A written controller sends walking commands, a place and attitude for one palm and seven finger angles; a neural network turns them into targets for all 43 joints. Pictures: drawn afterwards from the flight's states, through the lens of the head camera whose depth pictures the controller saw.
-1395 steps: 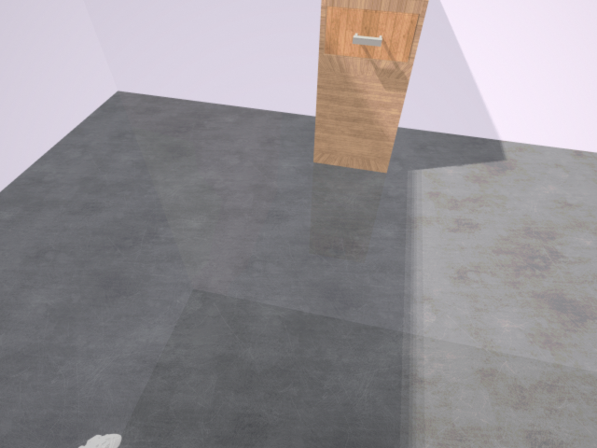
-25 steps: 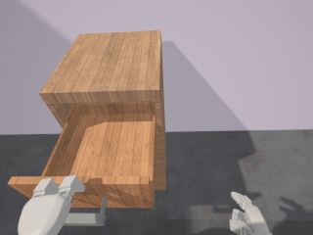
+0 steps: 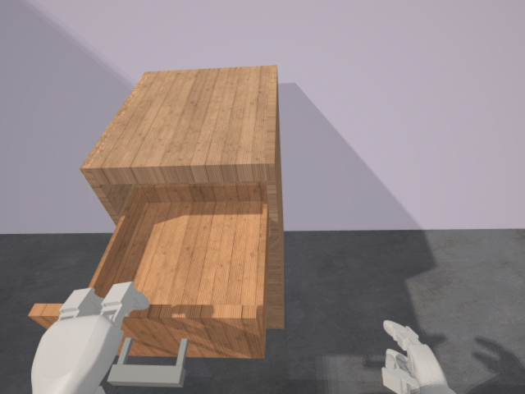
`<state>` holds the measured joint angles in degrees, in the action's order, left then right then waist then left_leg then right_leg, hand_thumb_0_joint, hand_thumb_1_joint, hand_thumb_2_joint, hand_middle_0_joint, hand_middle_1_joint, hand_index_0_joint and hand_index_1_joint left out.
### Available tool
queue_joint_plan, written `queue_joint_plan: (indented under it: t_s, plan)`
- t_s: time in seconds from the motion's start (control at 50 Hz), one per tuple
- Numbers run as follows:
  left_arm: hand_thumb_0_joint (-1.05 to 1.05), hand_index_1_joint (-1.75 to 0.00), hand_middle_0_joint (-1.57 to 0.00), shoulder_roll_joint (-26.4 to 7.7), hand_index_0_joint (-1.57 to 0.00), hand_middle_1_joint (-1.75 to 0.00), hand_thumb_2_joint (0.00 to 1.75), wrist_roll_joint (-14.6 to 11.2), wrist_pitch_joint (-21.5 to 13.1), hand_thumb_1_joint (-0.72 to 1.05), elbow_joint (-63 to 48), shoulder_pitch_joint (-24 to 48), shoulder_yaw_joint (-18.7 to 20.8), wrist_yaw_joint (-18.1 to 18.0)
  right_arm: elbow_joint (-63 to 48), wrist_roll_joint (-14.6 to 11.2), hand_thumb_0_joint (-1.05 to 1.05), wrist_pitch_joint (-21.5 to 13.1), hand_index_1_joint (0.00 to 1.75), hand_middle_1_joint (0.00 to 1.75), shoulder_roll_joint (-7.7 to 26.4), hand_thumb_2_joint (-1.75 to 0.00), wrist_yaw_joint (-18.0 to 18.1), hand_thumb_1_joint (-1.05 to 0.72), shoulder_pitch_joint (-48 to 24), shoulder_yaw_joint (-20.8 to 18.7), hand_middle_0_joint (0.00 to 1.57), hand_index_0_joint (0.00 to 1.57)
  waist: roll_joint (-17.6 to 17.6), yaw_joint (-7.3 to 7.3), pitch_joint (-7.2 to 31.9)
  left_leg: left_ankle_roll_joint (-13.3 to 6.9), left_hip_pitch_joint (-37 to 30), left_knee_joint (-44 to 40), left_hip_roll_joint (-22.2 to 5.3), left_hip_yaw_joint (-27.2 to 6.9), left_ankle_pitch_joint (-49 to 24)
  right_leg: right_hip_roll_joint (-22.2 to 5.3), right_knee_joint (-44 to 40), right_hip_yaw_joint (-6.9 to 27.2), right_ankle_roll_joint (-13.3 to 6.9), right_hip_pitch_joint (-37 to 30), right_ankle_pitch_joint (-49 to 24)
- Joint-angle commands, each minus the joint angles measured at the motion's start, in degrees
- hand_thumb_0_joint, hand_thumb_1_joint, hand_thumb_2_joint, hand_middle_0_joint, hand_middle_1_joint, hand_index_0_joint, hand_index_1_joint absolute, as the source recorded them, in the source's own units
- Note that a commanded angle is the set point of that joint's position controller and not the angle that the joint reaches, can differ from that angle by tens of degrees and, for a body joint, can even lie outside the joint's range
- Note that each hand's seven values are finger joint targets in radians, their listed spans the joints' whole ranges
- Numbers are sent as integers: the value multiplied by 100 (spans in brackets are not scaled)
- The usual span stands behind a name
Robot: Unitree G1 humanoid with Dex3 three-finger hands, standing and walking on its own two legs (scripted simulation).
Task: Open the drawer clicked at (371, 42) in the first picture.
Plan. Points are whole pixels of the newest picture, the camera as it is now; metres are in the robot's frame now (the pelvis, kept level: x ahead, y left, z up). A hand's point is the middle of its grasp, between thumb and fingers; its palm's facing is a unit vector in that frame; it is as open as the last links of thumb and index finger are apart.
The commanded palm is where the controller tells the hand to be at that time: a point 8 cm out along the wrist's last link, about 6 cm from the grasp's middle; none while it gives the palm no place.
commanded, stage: lift the hand off the handle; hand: left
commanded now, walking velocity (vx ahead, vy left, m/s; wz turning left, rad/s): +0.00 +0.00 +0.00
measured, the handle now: (151, 360) +0.18 +0.23 -0.07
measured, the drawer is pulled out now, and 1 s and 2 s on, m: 0.29 0.29 0.29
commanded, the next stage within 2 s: draw the hand back to the body in 0.28 s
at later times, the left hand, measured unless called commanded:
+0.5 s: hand (109, 354) +0.14 +0.22 +0.08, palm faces +0.04 -0.15 -0.99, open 13.8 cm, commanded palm +0.11 +0.22 +0.14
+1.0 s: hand (70, 341) +0.14 +0.25 +0.11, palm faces +0.06 -0.10 -0.99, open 13.8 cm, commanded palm +0.12 +0.25 +0.17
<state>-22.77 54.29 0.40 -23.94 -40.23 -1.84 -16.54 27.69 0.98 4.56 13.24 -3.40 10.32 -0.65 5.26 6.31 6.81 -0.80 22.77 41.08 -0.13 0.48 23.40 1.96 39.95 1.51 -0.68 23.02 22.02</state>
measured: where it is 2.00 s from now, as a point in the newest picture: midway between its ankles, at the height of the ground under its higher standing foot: outside the picture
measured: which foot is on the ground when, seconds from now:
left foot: down 0.00-1.00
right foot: down 0.00-1.00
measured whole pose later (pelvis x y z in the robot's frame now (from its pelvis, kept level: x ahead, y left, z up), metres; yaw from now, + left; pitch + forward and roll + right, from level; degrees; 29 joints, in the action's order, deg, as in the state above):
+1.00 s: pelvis +0.00 +0.01 +0.02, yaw +1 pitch +1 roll -1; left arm -28.1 50.3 0.1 -29.1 -38.1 4.1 -9.3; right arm 28.5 0.1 5.4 14.5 -1.2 9.5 -0.1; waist 5.8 7.3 3.6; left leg -1.3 14.7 32.9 0.2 -0.1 19.4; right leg 1.5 30.2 1.0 -0.1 13.9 17.5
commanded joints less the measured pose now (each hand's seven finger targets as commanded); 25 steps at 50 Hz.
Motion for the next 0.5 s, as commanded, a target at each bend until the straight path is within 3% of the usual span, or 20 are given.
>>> queue_joint_plan:
  t_s: [0.0, 0.08, 0.14, 0.16, 0.2, 0.22, 0.24, 0.28, 0.34, 0.36, 0.4, 0.42, 0.44, 0.48]
  plan:
    - [0, -120, -30, -670, -30, -120, 30, -1, -24, -50, -1311, -146, 514, -205, -1059, -70, 0, -332, 30, 30, 465, -90, -22, -90, -831, -158, 20, 20, -313, -41, 226, -104, -683, -515, -79, -60, -2067, -77, -724, 1, -189, 10, -1601]
    - [0, -120, -30, -895, -30, -120, 30, 10, 16, -50, -1413, 92, 678, -145, -1066, -52, 0, -310, 30, 30, 494, -90, -19, -90, -880, -135, 20, 20, -396, -3, 223, -108, -820, -577, -57, -85, -1952, -62, -894, 82, -194, 17, -1465]
    - [0, -120, -30, -656, -30, -120, 30, -6, 31, -50, -1501, 176, 437, -84, -1064, -84, 0, -314, 30, 30, 466, -90, -9, -90, -898, -162, 20, 20, -244, -23, 103, -123, -800, -669, -90, -64, -1884, -80, -897, -41, -190, -56, -1342]
    - [0, -120, -30, -792, -30, -120, 30, 18, 42, -50, -1555, 245, 517, -54, -1079, -67, 0, -321, 30, 30, 477, -90, -33, -90, -872, -138, 20, 20, -305, 14, 302, -115, -911, -659, -81, -82, -1981, -85, -905, -37, -182, -58, -1359]
    - [0, -120, -30, -699, -30, -120, 30, -30, 103, -50, -1387, 22, 486, -5, -1047, -111, 0, -334, 30, 30, 447, -90, -21, -90, -880, -127, 20, 20, -381, -7, 131, -119, -829, -702, -81, -42, -1976, -79, -932, -47, -175, -207, -1493]
    - [0, -120, -30, -811, -30, -120, 30, 6, 90, -50, -1265, 105, 590, 39, -1007, -106, 0, -315, 30, 30, 461, -90, -29, -90, -897, -111, 20, 20, -495, 22, 116, -104, -836, -727, -77, -37, -1992, -58, -968, -35, -167, -176, -1504]
    - [0, -120, -30, -619, -30, -120, 30, -36, 100, -50, -1338, 70, 390, 65, -1040, -108, 0, -309, 30, 30, 465, -90, -20, -90, -926, -121, 20, 20, -442, -9, 15, -116, -785, -757, -84, -21, -1966, -72, -970, -62, -159, -231, -1553]
    - [0, -120, -30, -745, -30, -120, 30, 6, 108, -50, -1438, 65, 478, 93, -1081, -108, 0, -320, 30, 30, 481, -90, -52, -90, -961, -89, 20, 20, -295, 65, 218, -93, -912, -779, -75, -47, -2150, -57, -981, 20, -189, -327, -1655]
    - [0, -120, -30, -640, -30, -120, 30, -4, 81, -50, -1476, 41, 347, 108, -1078, -107, 0, -311, 30, 30, 476, -90, -53, -90, -924, -111, 20, 20, -340, 19, 33, -108, -827, -792, -95, -13, -2055, -61, -998, -46, -171, -278, -1564]
    - [0, -120, -30, -803, -30, -120, 30, 67, 51, -50, -1515, 140, 494, 84, -1083, -80, 0, -316, 30, 30, 482, -90, -67, -90, -890, -99, 20, 20, -374, 62, 224, -102, -912, -749, -86, -13, -2137, -62, -997, 4, -178, -255, -1610]
    - [0, -120, -30, -777, -30, -120, 30, 70, 55, -50, -1618, 180, 493, 34, -1077, -85, 0, -319, 30, 30, 473, -90, -52, -90, -882, -103, 20, 20, -222, 14, 144, -106, -961, -754, -90, -21, -2069, -67, -1030, 47, -195, -248, -1525]
    - [0, -120, -30, -1025, -30, -120, 30, 79, 30, -50, -1524, 275, 787, 16, -1028, -73, 0, -311, 30, 30, 476, -90, -36, -90, -896, -105, 20, 20, -384, 67, 194, -90, -962, -762, -82, -36, -2039, -57, -1049, 60, -204, -253, -1505]
    - [0, -120, -30, -926, -30, -120, 30, 36, 31, -50, -1491, 161, 728, 0, -1045, -86, 0, -304, 30, 30, 472, -90, 1, -90, -934, -114, 20, 20, -339, 48, 25, -110, -897, -792, -74, -17, -1924, -72, -1091, 33, -187, -304, -1511]
    - [0, -120, -30, -1143, -30, -120, 30, 35, 38, -50, -1506, 238, 1000, -19, -1024, -75, 0, -303, 30, 30, 486, -90, 21, -90, -992, -91, 20, 20, -309, 107, 208, -93, -1034, -802, -35, -43, -2025, -81, -1160, 144, -210, -412, -1624]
